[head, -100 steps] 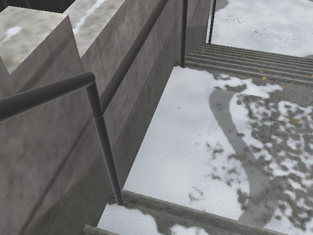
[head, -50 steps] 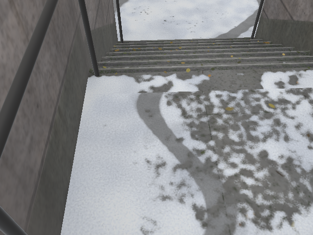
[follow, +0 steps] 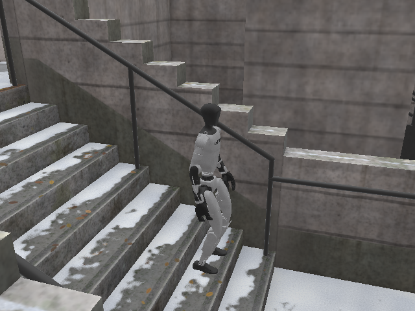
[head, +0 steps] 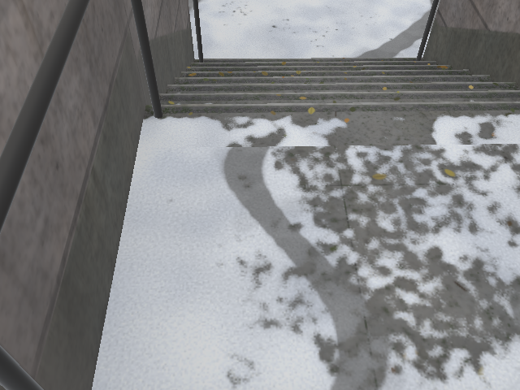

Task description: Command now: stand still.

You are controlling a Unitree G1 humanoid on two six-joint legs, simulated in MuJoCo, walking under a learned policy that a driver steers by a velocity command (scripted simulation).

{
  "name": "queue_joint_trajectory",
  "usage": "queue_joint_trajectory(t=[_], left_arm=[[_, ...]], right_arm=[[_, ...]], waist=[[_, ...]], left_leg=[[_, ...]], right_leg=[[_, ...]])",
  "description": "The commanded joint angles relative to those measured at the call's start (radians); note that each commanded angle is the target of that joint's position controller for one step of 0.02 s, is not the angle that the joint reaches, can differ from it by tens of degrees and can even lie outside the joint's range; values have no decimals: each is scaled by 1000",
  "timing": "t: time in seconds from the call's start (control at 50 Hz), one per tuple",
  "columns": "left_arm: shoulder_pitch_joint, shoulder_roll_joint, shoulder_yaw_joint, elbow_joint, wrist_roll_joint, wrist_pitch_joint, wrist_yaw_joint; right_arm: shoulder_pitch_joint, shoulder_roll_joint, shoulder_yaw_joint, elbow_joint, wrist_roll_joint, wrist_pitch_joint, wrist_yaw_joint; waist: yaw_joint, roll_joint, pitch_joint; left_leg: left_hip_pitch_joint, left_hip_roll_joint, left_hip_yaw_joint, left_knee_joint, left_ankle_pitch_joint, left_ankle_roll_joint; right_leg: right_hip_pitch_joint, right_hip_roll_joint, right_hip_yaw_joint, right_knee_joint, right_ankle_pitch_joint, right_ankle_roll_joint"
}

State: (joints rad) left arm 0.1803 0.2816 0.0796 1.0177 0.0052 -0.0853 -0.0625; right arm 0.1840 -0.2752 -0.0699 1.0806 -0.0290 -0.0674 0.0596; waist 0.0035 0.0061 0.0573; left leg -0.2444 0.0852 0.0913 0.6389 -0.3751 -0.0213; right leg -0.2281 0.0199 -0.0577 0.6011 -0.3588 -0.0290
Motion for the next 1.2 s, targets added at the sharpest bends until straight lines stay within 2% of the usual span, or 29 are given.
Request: queue_joint_trajectory(t=[0.02,0.08,0.14,0.24,0.3,0.34,0.36,0.38,0.4,0.44,0.48,0.52,0.58,0.66,0.7,0.74,0.78,0.8,0.82,0.86,0.88,0.9,0.92,0.96,1.0,1.04,1.12,1.14,1.2], left_arm=[[23,132,22,-30,-1,-10,1],[26,134,20,-26,-1,-10,1],[89,192,54,-15,38,-16,25],[304,72,18,22,55,-31,63],[230,90,11,8,54,-7,55],[51,122,17,-44,78,1,27],[-35,131,30,-82,84,-7,5],[-48,7,8,-123,52,-36,-6],[-50,-55,-19,-131,34,-48,6],[-44,29,-4,-112,63,-55,28],[75,-53,-40,-85,111,-23,29],[61,-75,-61,-111,137,-5,3],[16,-50,-71,-155,85,15,-8],[-176,-18,-78,-225,107,11,1],[-99,-14,-77,-202,109,6,-2],[-62,28,-56,-160,92,10,3],[445,91,-10,19,55,-20,28],[693,161,6,89,88,-11,22],[738,197,24,92,109,-16,13],[448,144,12,22,78,-23,16],[261,-3,-45,-28,80,-29,1],[155,-118,-97,-58,119,-30,-7],[116,-143,-119,-88,103,-37,-3],[115,6,-82,-86,82,-44,3],[130,21,-82,-122,107,-77,24],[189,80,-71,-126,101,-72,22],[398,59,-76,-107,40,-46,43],[263,18,-48,-111,-92,23,125],[422,-78,-56,-49,-40,56,124]], right_arm=[[26,-139,-21,-29,1,-7,-2],[28,-141,-19,-29,1,-6,-1],[72,-195,-51,-25,-39,-7,-27],[-56,3,2,-109,-36,-43,-46],[48,-21,2,-76,-36,-64,-49],[334,-32,-5,4,-60,-86,-44],[535,-90,-17,53,-77,-99,-51],[733,-168,-18,70,-90,-105,-23],[741,-180,-25,112,-83,-99,7],[320,-37,23,10,-72,-65,11],[197,137,73,-37,-90,-48,-31],[202,160,99,-64,-74,-65,-69],[332,36,94,-1,-93,-96,-57],[483,46,111,53,-48,-80,-48],[417,9,103,24,-74,-64,-45],[427,-61,76,7,-37,-37,-42],[384,-97,60,12,-105,-1,28],[457,-1,67,-6,-113,-17,56],[342,44,80,-99,-63,-36,66],[35,-5,81,-292,-31,-78,38],[62,-37,66,-273,-58,-75,7],[140,-32,68,-239,-71,-60,-16],[170,-30,69,-212,-81,-35,-19],[201,61,104,-228,-100,-1,9],[156,46,121,-234,-68,2,7],[46,-29,109,-307,-39,14,0],[-73,-75,101,-372,-64,10,-10],[-127,-92,47,-355,99,-24,-47],[377,-126,15,-208,55,-16,-56]], waist=[[0,8,-43],[0,8,-42],[12,-2,53],[112,-129,71],[33,-83,76],[-140,30,63],[-227,164,5],[-272,251,-28],[-235,107,162],[-70,-114,86],[14,-41,60],[-2,28,43],[-34,54,49],[-110,5,100],[-56,63,95],[-78,-37,97],[119,-147,4],[142,-345,-295],[199,-201,-378],[184,-5,-53],[79,122,37],[-25,72,139],[-38,34,166],[-79,-35,74],[-19,77,5],[0,-12,26],[88,-10,56],[69,14,70],[-78,172,-276]], left_leg=[[3,-13,0,-84,236,28],[5,-14,0,-83,236,28],[-82,-7,-59,-117,-295,107],[-362,-62,-73,144,-147,131],[-174,-77,-29,145,-127,111],[276,-111,-22,-9,9,121],[479,2,-277,-144,67,181],[610,229,-850,-292,141,403],[621,374,-910,-355,91,485],[371,278,-590,-313,24,382],[20,100,-292,-243,135,269],[-204,-18,-118,-192,128,220],[-439,-23,-120,-131,-33,217],[-70,64,-226,29,50,235],[-35,100,-249,135,229,219],[83,52,-207,301,323,221],[-135,-12,-131,748,512,175],[-471,-171,-89,1339,-259,77],[-755,-216,-147,1485,-472,31],[-1114,-76,-240,1211,-237,24],[-940,-3,-266,909,0,80],[-753,78,-338,706,169,114],[-533,116,-305,474,258,104],[-235,50,-167,546,442,65],[-46,30,-173,102,1010,47],[54,-8,-113,85,925,-1],[-134,-9,-175,-302,755,23],[-257,-30,-226,-528,820,8],[707,196,-199,-50,1721,78]], right_leg=[[7,-23,35,-87,293,-22],[5,-24,36,-86,294,-21],[-49,-58,130,-151,-289,-122],[222,-316,532,-299,-249,-339],[71,-277,401,-222,-126,-304],[-319,-150,204,38,-133,-263],[-527,-6,70,417,-99,-180],[-807,139,211,680,-347,-133],[-1078,89,411,691,-224,-146],[-899,-60,288,692,53,-131],[-595,-134,208,553,265,-132],[-381,-143,151,264,719,-103],[-113,-96,61,163,957,-36],[-286,-118,75,-54,713,-36],[-206,-120,76,49,655,-35],[-131,-88,-5,-231,467,-10],[399,-48,-71,-295,687,-57],[922,-227,144,87,1246,-334],[1077,-292,353,97,1243,-407],[758,-398,608,-152,173,-397],[411,-313,509,-220,2,-334],[35,-341,555,-258,92,-348],[-251,-317,478,-327,119,-367],[-550,-155,346,-208,50,-322],[-600,7,170,-26,23,-214],[-647,0,241,34,-72,-199],[-152,-55,452,318,-5,-168],[20,44,416,442,175,-124],[-585,185,246,1142,-555,9]])
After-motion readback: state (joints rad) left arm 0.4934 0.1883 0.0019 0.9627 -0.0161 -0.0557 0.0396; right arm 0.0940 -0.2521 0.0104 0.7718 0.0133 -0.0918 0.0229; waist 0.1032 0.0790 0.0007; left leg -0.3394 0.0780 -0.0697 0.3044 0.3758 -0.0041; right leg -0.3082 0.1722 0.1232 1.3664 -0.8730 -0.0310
